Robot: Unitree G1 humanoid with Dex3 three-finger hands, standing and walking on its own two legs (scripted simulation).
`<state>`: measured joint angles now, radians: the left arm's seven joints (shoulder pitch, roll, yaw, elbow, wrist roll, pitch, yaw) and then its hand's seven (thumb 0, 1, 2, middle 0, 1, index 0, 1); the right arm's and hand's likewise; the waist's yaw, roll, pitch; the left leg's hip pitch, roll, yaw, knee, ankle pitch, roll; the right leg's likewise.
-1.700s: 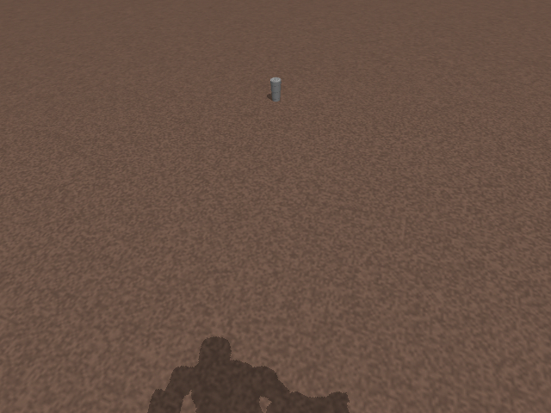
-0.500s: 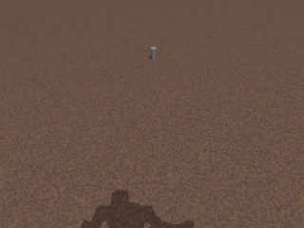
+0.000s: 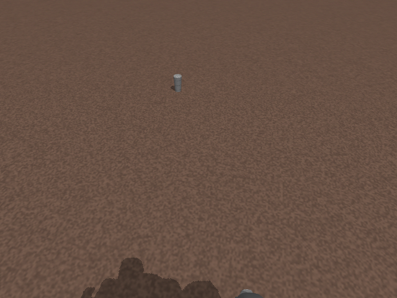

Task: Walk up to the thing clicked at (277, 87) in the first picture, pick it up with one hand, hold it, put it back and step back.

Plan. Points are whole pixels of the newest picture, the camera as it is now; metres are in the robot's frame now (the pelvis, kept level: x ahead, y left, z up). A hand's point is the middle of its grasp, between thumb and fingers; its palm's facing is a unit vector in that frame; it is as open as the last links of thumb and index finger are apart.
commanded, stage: walk up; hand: left
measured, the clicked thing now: (177, 83) +2.09 +0.15 -0.70
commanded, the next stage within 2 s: none
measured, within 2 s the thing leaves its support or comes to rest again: neither
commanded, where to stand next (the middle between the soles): +1.76 -0.10 m, yaw -1 degrees
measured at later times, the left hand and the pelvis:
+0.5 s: hand (121, 209) +0.41 +0.23 -0.14, palm faces -0.05 -0.94 -0.34, open 7.4 cm; pelvis +0.33 -0.04 -0.01, yaw -2 degrees
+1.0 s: hand (142, 124) +0.79 +0.23 -0.14, palm faces -0.15 -0.93 -0.33, open 7.4 cm; pelvis +0.66 -0.04 -0.01, yaw -3 degrees
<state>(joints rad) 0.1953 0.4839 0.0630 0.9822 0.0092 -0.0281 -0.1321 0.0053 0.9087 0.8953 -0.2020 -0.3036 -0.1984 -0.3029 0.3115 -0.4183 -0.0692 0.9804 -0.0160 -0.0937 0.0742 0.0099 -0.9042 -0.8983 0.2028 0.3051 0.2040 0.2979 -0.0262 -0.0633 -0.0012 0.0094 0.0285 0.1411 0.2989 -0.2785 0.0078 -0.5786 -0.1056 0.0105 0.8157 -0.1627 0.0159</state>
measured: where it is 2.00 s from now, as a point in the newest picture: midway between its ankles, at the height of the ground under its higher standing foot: (205, 161)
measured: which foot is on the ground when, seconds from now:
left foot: down 0.00-0.22, up 0.24-0.58, down 0.60-1.00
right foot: up 0.00-0.16, down 0.18-0.62, up 0.64-1.00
